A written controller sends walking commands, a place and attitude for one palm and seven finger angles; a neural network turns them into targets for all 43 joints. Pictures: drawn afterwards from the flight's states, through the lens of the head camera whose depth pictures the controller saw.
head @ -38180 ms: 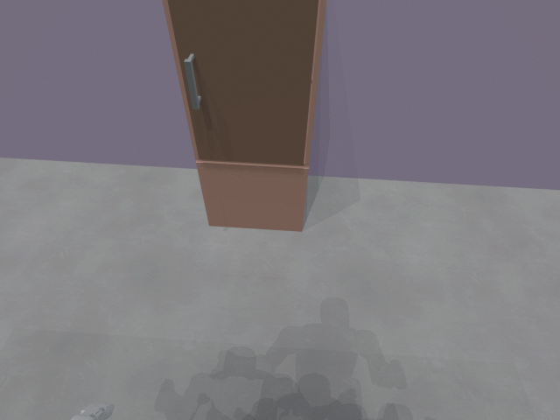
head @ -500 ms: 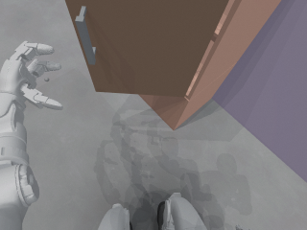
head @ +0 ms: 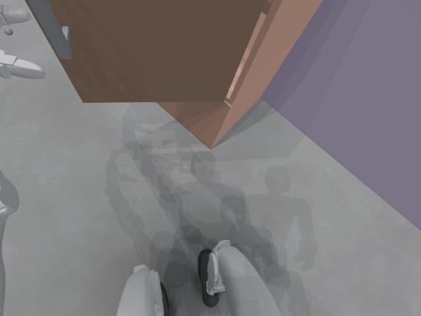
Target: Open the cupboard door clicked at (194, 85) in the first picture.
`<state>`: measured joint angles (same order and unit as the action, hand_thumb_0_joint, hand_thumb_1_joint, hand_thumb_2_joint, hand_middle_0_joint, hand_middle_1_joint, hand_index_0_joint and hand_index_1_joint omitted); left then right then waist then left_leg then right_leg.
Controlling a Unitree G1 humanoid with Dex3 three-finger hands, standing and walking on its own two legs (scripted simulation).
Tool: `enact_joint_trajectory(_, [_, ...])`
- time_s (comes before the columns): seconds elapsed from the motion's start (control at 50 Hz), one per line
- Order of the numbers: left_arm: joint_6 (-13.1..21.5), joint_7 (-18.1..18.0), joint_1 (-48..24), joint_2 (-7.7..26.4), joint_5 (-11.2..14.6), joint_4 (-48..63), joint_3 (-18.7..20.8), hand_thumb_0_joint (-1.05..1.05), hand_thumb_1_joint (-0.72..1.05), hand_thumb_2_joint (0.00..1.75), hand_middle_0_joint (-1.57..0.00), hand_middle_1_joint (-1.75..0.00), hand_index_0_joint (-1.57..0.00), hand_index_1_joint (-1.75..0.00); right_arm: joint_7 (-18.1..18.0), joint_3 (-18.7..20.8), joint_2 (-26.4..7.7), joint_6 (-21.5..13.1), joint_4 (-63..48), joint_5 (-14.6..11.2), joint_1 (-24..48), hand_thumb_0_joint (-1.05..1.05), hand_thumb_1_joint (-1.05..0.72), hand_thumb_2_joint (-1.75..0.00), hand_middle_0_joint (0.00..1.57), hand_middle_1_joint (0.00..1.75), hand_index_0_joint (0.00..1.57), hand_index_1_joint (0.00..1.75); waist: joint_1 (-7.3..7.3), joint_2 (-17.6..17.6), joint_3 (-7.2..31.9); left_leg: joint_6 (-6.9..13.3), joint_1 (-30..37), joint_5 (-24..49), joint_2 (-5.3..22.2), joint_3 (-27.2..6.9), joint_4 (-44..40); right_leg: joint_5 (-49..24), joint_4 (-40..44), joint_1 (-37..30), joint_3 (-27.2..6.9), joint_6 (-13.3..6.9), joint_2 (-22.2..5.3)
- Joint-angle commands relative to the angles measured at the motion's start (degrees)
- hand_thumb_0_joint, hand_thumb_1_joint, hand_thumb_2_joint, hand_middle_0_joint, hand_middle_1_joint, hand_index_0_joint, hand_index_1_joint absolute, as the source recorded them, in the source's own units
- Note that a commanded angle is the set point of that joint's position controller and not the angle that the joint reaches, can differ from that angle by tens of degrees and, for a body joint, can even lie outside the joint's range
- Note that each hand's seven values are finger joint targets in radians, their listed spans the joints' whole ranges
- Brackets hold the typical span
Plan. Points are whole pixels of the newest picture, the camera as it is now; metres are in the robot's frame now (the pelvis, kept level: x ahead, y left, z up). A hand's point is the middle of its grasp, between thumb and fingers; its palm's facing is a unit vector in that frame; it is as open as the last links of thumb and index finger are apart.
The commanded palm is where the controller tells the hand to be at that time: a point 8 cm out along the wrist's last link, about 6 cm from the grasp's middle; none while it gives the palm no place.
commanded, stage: move the hooked fingers beside the handle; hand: left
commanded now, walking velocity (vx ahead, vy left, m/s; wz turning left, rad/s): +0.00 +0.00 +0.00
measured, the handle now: (49, 9) +0.62 +0.18 +0.07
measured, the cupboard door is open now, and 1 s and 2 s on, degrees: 47 46 46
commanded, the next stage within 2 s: slide the fingers in behind the handle in 1.32 s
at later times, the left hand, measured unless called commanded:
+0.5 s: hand out of the picture +0.58 +0.24 +0.09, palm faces -0.06 -1.00 -0.01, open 14.0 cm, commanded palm +0.57 +0.25 +0.07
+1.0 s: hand (5, 34) +0.57 +0.23 +0.08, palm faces -0.06 -1.00 -0.01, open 14.0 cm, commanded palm +0.56 +0.26 +0.07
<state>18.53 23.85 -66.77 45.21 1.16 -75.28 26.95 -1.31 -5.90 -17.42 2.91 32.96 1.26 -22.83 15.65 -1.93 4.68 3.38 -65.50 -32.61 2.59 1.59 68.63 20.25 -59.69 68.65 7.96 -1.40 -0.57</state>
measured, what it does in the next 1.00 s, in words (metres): stands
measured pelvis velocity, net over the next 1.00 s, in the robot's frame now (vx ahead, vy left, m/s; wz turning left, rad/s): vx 0.02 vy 0.01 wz -0.01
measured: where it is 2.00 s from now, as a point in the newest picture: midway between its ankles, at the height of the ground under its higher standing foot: (185, 305)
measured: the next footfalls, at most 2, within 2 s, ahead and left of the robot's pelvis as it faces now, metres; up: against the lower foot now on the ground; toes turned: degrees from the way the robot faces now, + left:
none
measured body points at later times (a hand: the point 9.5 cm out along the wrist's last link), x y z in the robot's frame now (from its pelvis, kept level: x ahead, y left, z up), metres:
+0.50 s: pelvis +0.03 +0.01 +0.02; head +0.21 +0.05 +0.43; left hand +0.58 +0.29 +0.09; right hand +0.00 -0.25 -0.07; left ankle -0.02 +0.08 -0.64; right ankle +0.07 -0.12 -0.64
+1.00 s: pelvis +0.02 +0.01 +0.01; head +0.20 +0.04 +0.42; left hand +0.56 +0.29 +0.08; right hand -0.01 -0.25 -0.08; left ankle -0.02 +0.08 -0.64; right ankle +0.07 -0.12 -0.64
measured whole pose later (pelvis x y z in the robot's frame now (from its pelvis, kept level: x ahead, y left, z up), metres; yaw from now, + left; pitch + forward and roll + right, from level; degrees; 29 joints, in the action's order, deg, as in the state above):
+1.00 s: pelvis +0.02 +0.01 +0.01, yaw -1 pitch +28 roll -6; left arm 18.8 23.7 -61.1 41.7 3.1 -72.3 26.0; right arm 0.2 -5.5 -15.5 6.4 33.0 1.4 -23.5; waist 13.5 -2.1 5.2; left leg 3.3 -60.7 -33.2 2.4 0.5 65.6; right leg 20.4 -56.0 63.7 7.5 -0.8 0.6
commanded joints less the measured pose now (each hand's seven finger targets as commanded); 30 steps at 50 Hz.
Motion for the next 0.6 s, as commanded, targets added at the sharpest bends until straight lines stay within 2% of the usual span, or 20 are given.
enact_joint_trajectory(0.0, [3.42,-0.78,-27.59,20.40,0.10,11.81,3.52,0.00,-0.50,0.30,-0.30,-1.20,-0.30,-1.20,-0.32,4.00,-11.92,0.66,-1.31,0.76,-14.40,0.00,-0.90,-0.90,0.20,0.30,0.20,0.30,1.00,-13.85,35.94,-2.25,18.72,31.95,-0.40,-7.21,-6.63,-15.76,2.12,-20.96,-5.67,-0.28,2.92])
enact_joint_trajectory(0.04, [2.54,-0.80,-28.45,21.47,-0.79,11.21,3.49,0.00,-0.50,0.30,-0.30,-1.20,-0.30,-1.20,-0.18,3.92,-11.97,1.26,-1.05,0.93,-15.15,0.00,-0.90,-0.90,0.20,0.30,0.20,0.30,1.41,-14.39,35.94,-2.12,18.54,32.76,-0.12,-7.18,-6.55,-16.98,2.29,-21.56,-5.67,-0.12,2.97])
enact_joint_trajectory(0.08, [1.44,-0.38,-25.01,21.48,-1.14,10.87,3.44,0.00,-0.50,0.30,-0.30,-1.20,-0.30,-1.20,0.04,3.81,-11.88,1.80,-1.49,0.97,-15.46,0.00,-0.90,-0.90,0.20,0.30,0.20,0.30,0.69,-14.79,35.50,-2.05,18.40,33.81,0.00,-6.84,-6.90,-18.18,2.51,-22.60,-5.57,-0.15,3.04])
enact_joint_trajectory(0.12, [1.53,0.47,-21.51,23.34,-0.92,14.22,5.50,0.00,-0.50,0.30,-0.30,-1.20,-0.30,-1.20,0.33,4.05,-11.91,2.42,-2.14,0.95,-16.11,0.00,-0.90,-0.90,0.20,0.30,0.20,0.30,-1.20,-16.31,40.26,-2.52,22.35,39.03,0.33,-7.21,-7.33,-20.86,2.33,-24.62,-5.38,-0.32,3.18])
enact_joint_trajectory(0.14, [1.07,0.97,-18.76,21.79,-0.42,14.10,5.03,0.00,-0.50,0.30,-0.30,-1.20,-0.30,-1.20,0.41,4.36,-11.79,2.73,-2.41,0.89,-16.11,0.00,-0.90,-0.90,0.20,0.30,0.20,0.30,-1.61,-16.43,40.25,-2.62,23.25,40.40,0.40,-7.09,-7.62,-21.62,2.74,-24.77,-5.34,-0.30,3.28])
enact_joint_trajectory(0.16, [0.97,1.41,-18.75,21.30,0.48,15.66,5.30,0.00,-0.50,0.30,-0.30,-1.20,-0.30,-1.20,0.50,4.50,-11.75,2.87,-2.30,1.01,-16.01,0.00,-0.90,-0.90,0.20,0.30,0.20,0.30,-1.26,-15.21,39.92,-2.33,23.10,40.14,0.61,-6.89,-7.64,-22.44,3.14,-25.52,-5.37,-0.13,3.39])
enact_joint_trajectory(0.22, [0.76,2.58,-18.57,19.35,2.35,18.16,4.91,0.00,-0.50,0.30,-0.30,-1.20,-0.30,-1.20,0.70,4.88,-11.82,3.19,-2.08,0.77,-16.02,0.00,-0.90,-0.90,0.20,0.30,0.20,0.30,-1.01,-15.25,38.18,-2.28,24.64,40.56,0.89,-7.10,-8.46,-22.06,4.10,-24.60,-5.16,-0.14,3.81])
enact_joint_trajectory(0.26, [1.13,2.61,-18.40,19.86,3.41,20.37,6.40,0.00,-0.50,0.30,-0.30,-1.20,-0.30,-1.20,0.74,5.29,-11.92,3.27,-1.82,0.82,-16.35,0.00,-0.90,-0.90,0.20,0.30,0.20,0.30,-1.23,-14.21,38.74,-2.32,25.52,41.51,0.85,-7.25,-8.71,-22.42,4.54,-25.39,-5.05,-0.06,3.91])
enact_joint_trajectory(0.32, [2.13,1.93,-19.11,15.83,3.48,23.01,3.76,0.00,-0.50,0.30,-0.30,-1.20,-0.30,-1.20,1.13,5.73,-11.39,3.13,-0.77,0.89,-16.65,0.00,-0.90,-0.90,0.20,0.30,0.20,0.30,-1.07,-19.47,38.08,-3.87,32.90,47.68,1.41,-8.53,-9.12,-20.89,5.04,-20.03,-4.30,-0.19,4.06])
enact_joint_trajectory(0.34, [2.14,1.49,-18.41,14.06,3.51,22.36,2.70,0.00,-0.50,0.30,-0.30,-1.20,-0.30,-1.20,1.33,5.77,-11.22,3.13,-0.31,0.98,-16.62,0.00,-0.90,-0.90,0.20,0.30,0.20,0.30,-0.97,-19.96,36.01,-4.27,33.78,48.43,1.52,-8.64,-9.18,-19.82,5.47,-18.37,-4.05,-0.19,4.14])
enact_joint_trajectory(0.36, [2.08,1.09,-18.13,11.84,3.60,21.75,1.29,0.00,-0.50,0.30,-0.30,-1.20,-0.30,-1.20,1.41,5.85,-11.05,3.22,0.07,1.10,-16.73,0.00,-0.90,-0.90,0.20,0.30,0.20,0.30,-0.35,-18.21,34.18,-4.29,34.31,48.59,1.70,-8.90,-9.47,-19.28,5.97,-17.59,-3.73,-0.10,4.24])
enact_joint_trajectory(0.38, [1.97,0.71,-16.88,11.67,3.65,21.33,1.74,0.00,-0.50,0.30,-0.30,-1.20,-0.30,-1.20,1.50,5.94,-11.07,3.24,0.03,1.18,-16.78,0.00,-0.90,-0.90,0.20,0.30,0.20,0.30,-0.70,-17.73,33.89,-4.28,33.89,48.46,1.62,-8.83,-9.65,-19.05,6.10,-17.99,-3.61,-0.12,4.30])
enact_joint_trajectory(0.4, [1.96,0.66,-16.56,9.73,3.54,21.25,0.10,0.00,-0.50,0.30,-0.30,-1.20,-0.30,-1.20,1.49,6.09,-10.94,3.34,0.10,1.15,-17.03,0.00,-0.90,-0.90,0.20,0.30,0.20,0.30,-0.25,-17.97,33.28,-4.43,35.78,51.06,1.80,-9.17,-9.78,-19.59,6.25,-17.03,-3.38,-0.30,4.31])
enact_joint_trajectory(0.42, [1.51,0.47,-14.84,9.16,3.54,19.25,0.25,0.00,-0.50,0.30,-0.30,-1.20,-0.30,-1.20,1.54,6.05,-10.87,3.52,0.24,1.08,-17.00,0.00,-0.90,-0.90,0.20,0.30,0.20,0.30,-0.83,-17.91,32.24,-4.67,35.34,51.24,1.75,-8.98,-10.03,-19.34,6.49,-17.06,-3.32,-0.28,4.32])
enact_joint_trajectory(0.48, [0.64,-0.20,-12.73,6.64,3.54,15.14,-1.28,0.00,-0.50,0.30,-0.30,-1.20,-0.30,-1.20,1.58,5.92,-10.67,3.96,-0.26,1.03,-16.38,0.00,-0.90,-0.90,0.20,0.30,0.20,0.30,-0.28,-12.33,27.39,-3.69,29.82,45.66,1.18,-7.99,-10.79,-18.77,7.00,-18.94,-3.43,-0.12,4.32])
enact_joint_trajectory(0.5, [0.93,-0.41,-13.63,6.54,3.44,14.98,-1.34,0.00,-0.50,0.30,-0.30,-1.20,-0.30,-1.20,1.43,5.86,-10.58,3.95,-0.41,0.98,-16.23,0.00,-0.90,-0.90,0.20,0.30,0.20,0.30,-0.14,-13.74,26.44,-3.60,29.67,45.64,1.06,-7.74,-10.75,-19.00,6.80,-18.31,-3.50,-0.36,4.23])
enact_joint_trajectory(0.52, [1.18,-0.67,-14.17,7.67,2.99,14.84,-0.89,0.00,-0.50,0.30,-0.30,-1.20,-0.30,-1.20,1.43,5.77,-10.63,4.10,-0.59,1.01,-16.06,0.00,-0.90,-0.90,0.20,0.30,0.20,0.30,-0.50,-13.00,27.10,-3.48,28.50,44.38,0.85,-7.31,-10.58,-19.15,6.58,-19.44,-3.88,-0.30,4.21])
enact_joint_trajectory(0.54, [1.74,-1.10,-15.74,8.24,2.91,15.23,-0.63,0.00,-0.50,0.30,-0.30,-1.20,-0.30,-1.20,1.30,5.78,-10.58,4.12,-0.81,1.11,-15.84,0.00,-0.90,-0.90,0.20,0.30,0.20,0.30,-0.06,-11.90,27.56,-3.29,27.26,42.90,0.70,-7.13,-10.36,-19.59,6.28,-20.37,-4.09,-0.23,4.17])
enact_joint_trajectory(0.56, [2.68,-1.52,-15.91,10.12,2.61,16.54,0.69,0.00,-0.50,0.30,-0.30,-1.20,-0.30,-1.20,1.24,5.78,-10.50,4.08,-1.13,1.16,-15.69,0.00,-0.90,-0.90,0.20,0.30,0.20,0.30,-0.87,-12.46,29.10,-3.33,26.94,42.89,0.52,-7.05,-10.30,-20.22,5.83,-21.84,-4.31,-0.37,4.07])
enact_joint_trajectory(0.58, [3.60,-1.86,-15.95,10.24,2.76,17.70,1.19,0.00,-0.50,0.30,-0.30,-1.20,-0.30,-1.20,1.31,5.87,-10.37,4.00,-1.52,1.21,-15.41,0.00,-0.90,-0.90,0.20,0.30,0.20,0.30,-0.95,-12.76,30.85,-3.27,26.97,43.08,0.39,-6.66,-9.94,-21.24,5.53,-22.86,-4.61,-0.38,4.04])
